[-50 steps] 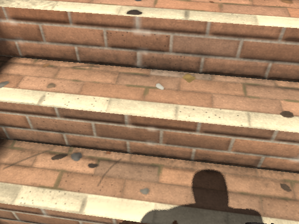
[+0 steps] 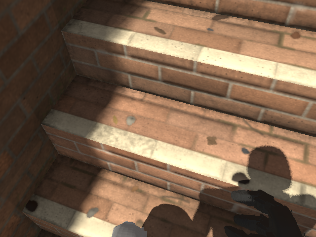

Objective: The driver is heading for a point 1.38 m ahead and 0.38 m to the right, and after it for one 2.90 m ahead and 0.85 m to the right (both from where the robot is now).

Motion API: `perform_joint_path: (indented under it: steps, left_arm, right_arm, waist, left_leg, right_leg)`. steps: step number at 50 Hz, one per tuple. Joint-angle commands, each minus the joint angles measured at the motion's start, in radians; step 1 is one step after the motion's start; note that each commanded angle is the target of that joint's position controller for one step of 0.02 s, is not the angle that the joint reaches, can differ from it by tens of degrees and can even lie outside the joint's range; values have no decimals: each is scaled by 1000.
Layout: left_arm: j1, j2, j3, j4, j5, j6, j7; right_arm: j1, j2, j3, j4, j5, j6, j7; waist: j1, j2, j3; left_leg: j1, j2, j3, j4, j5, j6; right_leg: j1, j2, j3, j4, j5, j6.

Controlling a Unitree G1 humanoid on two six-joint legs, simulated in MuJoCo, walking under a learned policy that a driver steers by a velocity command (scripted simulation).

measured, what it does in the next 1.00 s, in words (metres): climbs, turning right: left foot, then right foot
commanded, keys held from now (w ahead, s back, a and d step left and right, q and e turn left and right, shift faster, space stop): e+shift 0.62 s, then shift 0.18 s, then q+shift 0.20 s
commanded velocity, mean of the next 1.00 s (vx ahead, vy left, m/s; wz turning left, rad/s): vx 0.01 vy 0.00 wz -0.70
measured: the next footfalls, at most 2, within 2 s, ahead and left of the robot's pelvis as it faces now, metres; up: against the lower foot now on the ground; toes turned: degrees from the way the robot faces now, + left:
left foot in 0.16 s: +0.15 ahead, +0.14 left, +0.00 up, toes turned -13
right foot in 0.60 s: +0.06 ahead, -0.07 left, +0.00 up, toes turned -41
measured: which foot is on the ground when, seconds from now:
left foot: up 0.00-0.14, down 0.16-0.62, up 0.64-1.00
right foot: down 0.00-0.16, up 0.18-0.58, down 0.60-1.00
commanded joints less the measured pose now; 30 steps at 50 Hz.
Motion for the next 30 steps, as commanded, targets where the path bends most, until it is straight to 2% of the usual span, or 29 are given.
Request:
perform_joint_path:
  steps: [1, 2, 3, 4, 5, 6, 7, 8, 9, 10, 11, 12, 13, 14, 15, 16, 17, 18, 20, 21, 22, 23, 24, 25, 27, 28, 29, 30]
  left_arm:
    - [-173, 137, 41, -191, 38, 18, 28]
    - [-151, 159, 52, -207, 51, 12, 27]
    - [-136, 170, 63, -209, 60, 5, 23]
    - [-142, 170, 67, -212, 59, 4, 21]
    - [-182, 166, 71, -230, 63, -1, 15]
    - [-183, 154, 70, -226, 59, -5, 7]
    - [-154, 123, 69, -215, 49, -5, 3]
    - [-92, 89, 65, -199, 30, -12, -9]
    - [12, 14, 52, -192, 12, -33, -23]
    - [27, 109, 75, -225, 12, -52, -26]
    - [-34, 153, 78, -210, 32, -64, -29]
    - [-130, 145, 75, -218, 42, -56, -40]
    - [-158, 106, 63, -244, 40, -38, -44]
    - [-130, 79, 50, -246, 36, -17, -50]
    - [-132, 78, 45, -238, 30, 0, -67]
    - [-152, 88, 40, -253, 23, 4, -78]
    - [-165, 83, 33, -256, 35, 4, -79]
    - [-182, 84, 29, -263, 40, -5, -80]
    - [-224, 58, 12, -293, 27, -19, -96]
    - [-240, 46, 5, -326, 19, -22, -109]
    - [-197, 44, 7, -299, 19, -16, -104]
    - [-193, 52, 7, -325, 19, -8, -99]
    - [-193, 63, 6, -337, 11, -1, -94]
    - [-207, 99, 17, -326, 10, 16, -100]
    - [-212, 103, 25, -340, 4, 16, -90]
    - [-192, 99, 31, -343, 24, 20, -79]
    - [-168, 96, 33, -331, 26, 13, -73]
    - [-116, 111, 41, -299, 24, -4, -74]
  right_arm:
    - [68, -68, -17, -38, 29, 21, 2]
    - [28, -76, -19, -51, 39, 15, 5]
    - [14, -88, -28, -58, 49, 15, 0]
    - [14, -96, -30, -52, 56, 14, -1]
    - [64, -106, -37, -38, 68, 6, -6]
    - [118, -100, -36, -24, 84, -5, -14]
    - [154, -97, -36, -6, 100, -16, -27]
    - [141, -134, -45, -1, 93, -26, -36]
    - [127, -196, -52, -28, 81, -32, -51]
    - [148, -246, -82, -68, 41, -19, -67]
    - [109, -188, -74, -93, 33, -20, -71]
    - [59, -141, -60, -90, 34, -17, -73]
    - [18, -166, -73, -60, 16, -10, -75]
    - [25, -175, -80, -33, 11, -4, -79]
    - [41, -152, -70, -20, 17, -8, -88]
    - [79, -161, -71, -6, 21, -14, -85]
    - [105, -164, -73, 3, 18, -24, -86]
    - [149, -186, -83, 5, 18, -29, -85]
    - [197, -226, -97, 27, 14, -24, -93]
    - [215, -251, -109, 38, 7, -19, -94]
    - [159, -231, -106, 31, 18, -14, -87]
    - [109, -219, -93, 28, 12, -26, -100]
    - [87, -227, -92, 26, 12, -30, -96]
    - [97, -244, -105, 38, 10, -38, -82]
    - [119, -282, -120, 61, 14, -24, -60]
    - [113, -305, -129, 59, 19, -24, -50]
    - [122, -294, -127, 73, 27, -20, -42]
    - [174, -265, -125, 113, 28, -10, -30]
  waist:
    - [-60, -93, -212]
    - [-39, -117, -232]
    - [-22, -170, -242]
    - [-17, -199, -235]
    - [-36, -229, -241]
    - [-64, -229, -213]
    - [-74, -213, -176]
    - [-47, -94, -156]
    - [12, 119, -166]
    - [-9, 242, -332]
    - [-9, 106, -304]
    - [-4, 26, -198]
    - [33, -2, -134]
    - [32, 55, -77]
    - [24, 9, -53]
    - [1, 19, -63]
    - [-24, 56, -94]
    - [-53, 77, -121]
    - [-81, 133, -141]
    - [-80, 151, -152]
    - [-53, 165, -182]
    - [-27, 175, -167]
    - [-24, 176, -148]
    - [-61, 130, -164]
    - [-74, 140, -132]
    - [-54, 145, -173]
    - [-40, 99, -175]
    - [-27, -6, -166]
  left_leg:
    - [191, -47, 110, -228, -77, -3]
    - [305, -71, 107, -371, -168, 16]
    - [348, -86, 116, -413, -227, 38]
    - [397, -99, 115, -523, -306, 51]
    - [482, -88, 76, -603, -310, 73]
    - [561, -94, 81, -798, -358, 75]
    - [655, -87, 96, -1033, -291, 66]
    - [779, -21, 45, -1121, -258, 56]
    - [906, 242, -194, -1106, 104, 104]
    - [908, 477, -472, -1189, 407, 283]
    - [821, 470, -480, -1222, 200, 330]
    - [737, 343, -327, -1222, -110, 319]
    - [686, 244, -215, -1192, -294, 293]
    - [646, 181, -98, -1162, -315, 303]
    - [647, 155, -30, -1135, -307, 295]
    - [721, 162, -17, -1138, -302, 283]
    - [785, 183, 3, -1129, -254, 291]
    - [851, 218, -22, -1123, -216, 308]
    - [940, 260, -27, -1153, -267, 321]
    - [973, 284, -38, -1161, -302, 327]
    - [907, 271, 28, -1143, -253, 306]
    - [855, 268, 81, -1151, -266, 275]
    - [803, 263, 137, -1152, -283, 241]
    - [735, 308, 177, -1185, -263, 229]
    - [737, 361, 180, -1181, -343, 199]
    - [739, 380, 185, -1116, -273, 185]
    - [741, 361, 223, -1051, -279, 154]
    - [721, 296, 292, -888, -287, 120]
  right_leg:
    - [99, -155, 408, -294, 175, -111]
    - [87, -159, 427, -325, 133, -101]
    - [106, -176, 463, -335, 104, -103]
    - [121, -175, 460, -342, 55, -97]
    - [109, -196, 504, -319, 88, -93]
    - [112, -187, 482, -302, 81, -68]
    - [109, -160, 458, -256, 39, -41]
    - [26, -107, 383, -88, -118, -4]
    - [-149, -5, 151, 281, -312, 55]
    - [-204, 3, 20, 598, -398, 129]
    - [-231, -84, -22, 787, -284, 170]
    - [-255, -119, -17, 889, -165, 178]
    - [-288, -151, 28, 882, -60, 182]
    - [-292, -137, 11, 830, 8, 182]
    - [-303, -120, -1, 781, 55, 184]
    - [-333, -122, -21, 691, 37, 195]
    - [-349, -130, -43, 660, 46, 202]
    - [-370, -141, -52, 623, 18, 202]
    - [-388, -172, -61, 488, -50, 188]
    - [-375, -196, -55, 406, -99, 174]
    - [-259, -200, -86, 379, -84, 167]
    - [-189, -223, -81, 263, -76, 148]
    - [-110, -224, -112, 160, -98, 134]
    - [27, -204, -164, 119, -175, 108]
    - [53, -225, -211, 24, -205, 84]
    - [106, -249, -204, -9, -153, 72]
    - [150, -234, -203, -104, -100, 62]
    - [211, -212, -157, -230, -48, 57]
